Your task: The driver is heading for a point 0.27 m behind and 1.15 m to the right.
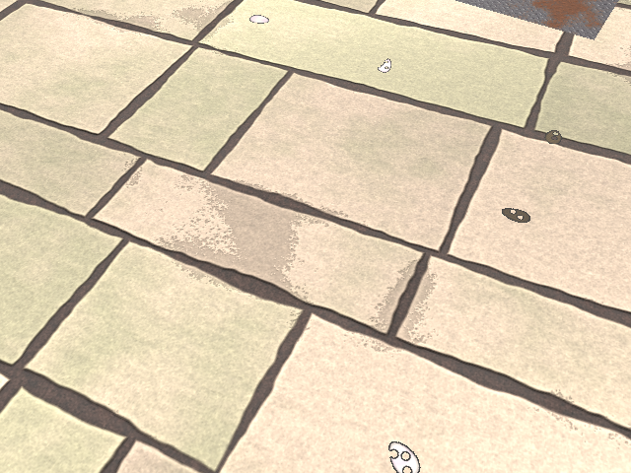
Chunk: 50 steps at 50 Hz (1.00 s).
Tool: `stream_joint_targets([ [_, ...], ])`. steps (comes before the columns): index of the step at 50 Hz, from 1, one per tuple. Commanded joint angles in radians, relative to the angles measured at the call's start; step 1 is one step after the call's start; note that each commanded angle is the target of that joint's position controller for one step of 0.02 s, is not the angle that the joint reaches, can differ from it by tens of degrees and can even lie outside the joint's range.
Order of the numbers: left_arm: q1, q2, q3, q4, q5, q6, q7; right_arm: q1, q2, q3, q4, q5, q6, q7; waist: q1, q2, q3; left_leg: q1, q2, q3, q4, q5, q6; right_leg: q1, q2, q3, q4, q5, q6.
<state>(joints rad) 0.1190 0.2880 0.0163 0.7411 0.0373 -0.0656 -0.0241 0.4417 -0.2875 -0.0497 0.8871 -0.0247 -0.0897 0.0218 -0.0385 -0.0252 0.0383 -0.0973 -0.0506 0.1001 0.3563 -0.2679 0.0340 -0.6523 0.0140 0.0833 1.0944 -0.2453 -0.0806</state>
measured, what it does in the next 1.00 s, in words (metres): walks ahead, turning right: right foot, then left foot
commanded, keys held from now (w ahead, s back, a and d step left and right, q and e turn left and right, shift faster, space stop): e+shift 0.30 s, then w+e+shift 0.70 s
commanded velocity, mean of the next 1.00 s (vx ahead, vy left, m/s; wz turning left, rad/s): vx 0.62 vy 0.00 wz -0.86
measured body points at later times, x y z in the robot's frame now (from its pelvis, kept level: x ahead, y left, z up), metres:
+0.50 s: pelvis +0.27 -0.04 +0.00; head +0.30 -0.07 +0.45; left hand +0.41 +0.23 -0.11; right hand +0.39 -0.34 -0.09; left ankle +0.41 +0.12 -0.68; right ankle +0.31 -0.07 -0.74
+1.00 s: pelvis +0.52 -0.11 +0.00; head +0.54 -0.11 +0.45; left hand +0.86 -0.07 -0.09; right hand +0.32 -0.33 -0.11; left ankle +0.53 +0.05 -0.74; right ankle +0.49 -0.25 -0.64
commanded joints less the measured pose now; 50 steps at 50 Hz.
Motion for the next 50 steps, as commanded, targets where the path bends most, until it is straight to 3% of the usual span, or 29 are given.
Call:
stream_joint_targets([
  [1, 0.012, -0.003, -0.017, -0.058, -0.003, -0.005, -0.031, -0.164, -0.078, -0.004, -0.088, 0.025, -0.046, 0.008, 0.082, 0.123, 0.036, -0.205, 0.164, 0.04, -0.165, 0.767, 0.074, 0.214, 0.001, -0.116, -0.367, 0.279, 0.018],
  [2, -0.003, -0.007, -0.015, -0.048, -0.019, -0.002, -0.044, -0.15, -0.082, -0.003, -0.087, 0.03, -0.046, 0.002, 0.062, 0.111, -0.028, -0.197, 0.135, 0.078, -0.167, 0.732, 0.057, 0.311, 0.049, -0.165, -0.382, 0.412, 0.018],
  [3, 0.025, -0.004, -0.013, -0.054, -0.017, -0.002, -0.053, -0.15, -0.127, -0.011, -0.098, 0.034, -0.052, -0.002, 0.087, 0.15, -0.014, -0.187, 0.182, 0.066, -0.113, 0.769, 0.049, 0.337, 0.023, -0.152, -0.449, 0.418, 0.011],
  [4, 0.044, 0.023, -0.003, -0.042, -0.005, 0.001, -0.054, -0.148, -0.136, -0.017, -0.098, 0.044, -0.048, -0.011, 0.091, 0.127, -0.018, -0.128, 0.201, 0.07, -0.055, 0.867, 0.034, 0.346, 0.047, -0.179, -0.47, 0.389, -0.001],
  [6, 0.139, 0.064, 0.021, -0.011, 0.014, 0.004, -0.041, -0.133, -0.168, -0.029, -0.1, 0.046, -0.02, -0.033, 0.12, 0.116, -0.078, -0.048, 0.212, 0.082, 0.145, 0.881, 0.007, 0.436, 0.093, -0.188, -0.503, 0.328, -0.037],
  [7, 0.267, 0.094, 0.039, 0.023, 0.024, -0.001, -0.034, -0.132, -0.178, -0.032, -0.105, 0.037, -0.003, -0.047, 0.172, 0.105, -0.139, -0.048, 0.214, 0.077, 0.359, 0.856, -0.005, 0.543, 0.103, -0.151, -0.533, 0.33, -0.067],
  [8, 0.357, 0.124, 0.059, 0.051, 0.026, -0.005, -0.017, -0.137, -0.181, -0.036, -0.113, 0.031, 0.008, -0.051, 0.212, 0.067, -0.182, -0.094, 0.173, 0.082, 0.629, 0.612, -0.035, 0.63, 0.074, -0.084, -0.593, 0.404, -0.096],
  [9, 0.304, 0.217, 0.082, 0.033, 0.001, -0.001, 0.005, -0.06, -0.087, -0.021, -0.144, 0.01, 0.025, -0.044, 0.106, -0.184, -0.184, -0.305, 0.022, 0.119, 1.003, -0.309, -0.075, 0.747, -0.155, 0.196, -0.521, 1.102, -0.155],
  [10, 0.305, 0.295, 0.11, -0.008, -0.02, 0.012, 0.003, 0.09, -0.082, -0.009, -0.196, 0.043, 0.051, -0.047, 0.073, -0.255, -0.449, -0.526, -0.052, -0.072, 1.305, -0.413, -0.096, 1.023, -0.368, 0.596, -0.549, 1.405, -0.398],
  [11, 0.211, 0.243, 0.111, -0.069, -0.042, 0.028, 0.019, 0.058, -0.111, -0.001, -0.174, 0.014, 0.061, -0.057, 0.073, -0.043, -0.492, -0.547, 0.033, -0.162, 1.269, -0.278, -0.081, 0.977, -0.334, 0.594, -0.609, 1.117, -0.384],
  [12, 0.168, 0.178, 0.097, -0.07, -0.051, 0.04, 0.032, -0.048, -0.125, -0.003, -0.186, 0.005, 0.067, -0.055, 0.077, 0.051, -0.354, -0.54, 0.06, -0.163, 1.168, -0.218, -0.083, 0.811, -0.268, 0.51, -0.659, 0.886, -0.349],
  [13, 0.149, 0.136, 0.084, -0.032, -0.053, 0.056, 0.033, -0.185, -0.115, -0.006, -0.208, -0.013, 0.076, -0.053, 0.053, 0.131, -0.202, -0.518, 0.08, -0.152, 1.024, -0.2, -0.075, 0.652, -0.157, 0.422, -0.742, 0.608, -0.239],
  [14, 0.173, 0.132, 0.084, -0.037, -0.047, 0.053, 0.04, -0.159, -0.108, -0.001, -0.233, -0.012, 0.095, -0.054, 0.038, 0.026, -0.17, -0.507, 0.081, -0.162, 0.992, -0.199, -0.078, 0.609, -0.176, 0.437, -0.729, 0.775, -0.262],
  [15, 0.187, 0.111, 0.08, -0.024, -0.047, 0.054, 0.039, -0.16, -0.113, 0.0, -0.229, -0.019, 0.118, -0.058, 0.033, 0.027, -0.162, -0.474, 0.089, -0.167, 0.951, -0.202, -0.083, 0.561, -0.162, 0.427, -0.731, 0.832, -0.242],
  [16, 0.201, 0.113, 0.081, -0.019, -0.052, 0.052, 0.033, -0.166, -0.103, 0.003, -0.238, -0.023, 0.13, -0.055, 0.025, 0.045, -0.177, -0.433, 0.098, -0.178, 0.882, -0.202, -0.09, 0.514, -0.127, 0.406, -0.755, 0.694, -0.228],
  [18, 0.178, 0.153, 0.094, -0.031, -0.036, 0.051, 0.026, -0.214, -0.088, 0.006, -0.257, -0.032, 0.128, -0.042, 0.026, 0.062, -0.197, -0.408, 0.105, -0.18, 0.756, -0.168, -0.093, 0.469, -0.067, 0.43, -0.817, 0.269, -0.196],
  [21, 0.167, 0.183, 0.108, -0.045, -0.024, 0.055, 0.015, -0.316, -0.087, 0.005, -0.289, -0.036, 0.125, -0.035, 0.052, 0.017, -0.122, -0.46, 0.092, -0.2, 0.629, -0.08, -0.098, 0.407, -0.032, 0.529, -0.918, -0.277, -0.184],
  [30, 0.279, 0.184, 0.113, -0.019, -0.032, 0.034, -0.001, -0.539, -0.097, 0.002, -0.345, -0.013, 0.073, -0.037, 0.154, -0.057, -0.019, -0.522, 0.045, -0.226, 0.325, 0.057, -0.108, 0.525, -0.016, 0.62, -0.871, -0.252, -0.163],
  [33, 0.233, 0.186, 0.112, -0.033, -0.028, 0.035, -0.01, -0.55, -0.098, 0.004, -0.362, 0.009, 0.064, -0.037, 0.141, -0.075, -0.011, -0.366, 0.011, -0.218, 0.215, 0.042, -0.108, 0.436, 0.002, 0.639, -0.838, -0.217, -0.151],
  [35, 0.156, 0.187, 0.11, -0.054, -0.024, 0.038, -0.014, -0.469, -0.11, -0.004, -0.345, 0.028, 0.057, -0.046, 0.08, -0.06, -0.022, -0.11, -0.001, -0.209, 0.111, 0.058, -0.099, 0.284, 0.024, 0.63, -0.791, -0.199, -0.114],
  [37, 0.146, 0.144, 0.094, -0.051, -0.028, 0.026, -0.014, -0.319, -0.179, -0.03, -0.31, 0.021, 0.041, -0.067, -0.006, 0.06, -0.073, 0.272, 0.096, -0.253, 0.034, 0.05, -0.064, 0.028, 0.115, 0.509, -0.566, -0.303, -0.04],
  [38, 0.119, 0.086, 0.074, -0.078, -0.038, 0.004, -0.006, -0.173, -0.24, -0.046, -0.305, -0.003, 0.031, -0.08, -0.082, 0.187, -0.184, 0.419, 0.308, -0.442, -0.006, -0.197, -0.008, -0.032, 0.184, 0.308, -0.307, -0.372, -0.01],
  [39, 0.103, 0.069, 0.054, -0.124, -0.056, -0.002, -0.003, -0.136, -0.313, -0.062, -0.295, -0.023, 0.036, -0.089, -0.07, 0.28, -0.244, 0.461, 0.497, -0.806, -0.124, -0.521, 0.08, -0.204, 0.191, 0.18, -0.125, -0.324, -0.002],
  [40, 0.056, 0.119, 0.054, -0.123, -0.028, 0.011, 0.001, -0.195, -0.26, -0.062, -0.291, -0.023, 0.037, -0.08, -0.043, 0.177, -0.155, 0.349, 0.501, -0.821, -0.123, -0.531, 0.099, -0.254, 0.076, 0.137, -0.006, -0.179, 0.003],
  [41, 0.03, 0.149, 0.063, -0.117, -0.004, 0.021, -0.01, -0.204, -0.198, -0.045, -0.296, -0.015, 0.038, -0.071, -0.037, 0.094, -0.097, 0.28, 0.445, -0.684, -0.105, -0.454, 0.074, -0.255, 0.049, 0.113, 0.043, -0.111, 0.005],
  [42, 0.029, 0.141, 0.065, -0.107, 0.011, 0.027, -0.023, -0.181, -0.161, -0.03, -0.287, -0.014, 0.037, -0.06, -0.029, 0.04, -0.049, 0.214, 0.379, -0.518, -0.098, -0.278, 0.039, -0.226, 0.02, 0.095, 0.052, -0.071, 0.016],
  [45, 0.005, 0.114, 0.054, -0.127, 0.013, 0.054, -0.061, -0.135, -0.147, -0.023, -0.242, -0.004, 0.023, -0.041, -0.016, 0.127, -0.012, 0.134, 0.304, -0.33, -0.17, -0.111, 0.016, -0.259, -0.044, 0.008, 0.157, 0.028, 0.032],
  [47, -0.046, 0.091, 0.044, -0.142, 0.004, 0.055, -0.065, -0.08, -0.112, -0.017, -0.207, 0.003, 0.008, -0.022, -0.018, 0.096, 0.027, 0.093, 0.256, -0.182, -0.184, 0.07, -0.017, -0.262, -0.055, -0.009, 0.188, 0.093, 0.022],
  [50, -0.14, 0.086, 0.032, -0.186, -0.002, 0.056, -0.075, -0.054, -0.105, -0.015, -0.171, 0.0, -0.012, -0.016, -0.012, 0.117, 0.083, 0.056, 0.263, -0.078, -0.23, 0.223, -0.003, -0.268, -0.068, -0.043, 0.1, 0.19, 0.025],
])
Keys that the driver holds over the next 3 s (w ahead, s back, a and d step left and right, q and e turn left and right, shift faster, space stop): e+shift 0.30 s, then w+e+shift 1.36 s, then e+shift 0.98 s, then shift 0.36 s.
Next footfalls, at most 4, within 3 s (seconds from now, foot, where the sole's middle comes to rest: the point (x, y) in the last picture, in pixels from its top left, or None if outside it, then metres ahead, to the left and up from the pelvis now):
0.16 right None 0.35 -0.07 -0.78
0.74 left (319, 436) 0.56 0.02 -0.78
1.22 right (506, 375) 0.67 -0.41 -0.78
1.62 left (626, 265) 0.96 -0.78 -0.78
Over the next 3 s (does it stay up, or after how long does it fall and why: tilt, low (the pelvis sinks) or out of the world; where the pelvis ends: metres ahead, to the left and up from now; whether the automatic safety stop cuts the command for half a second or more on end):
stays up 0.80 -1.10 0.00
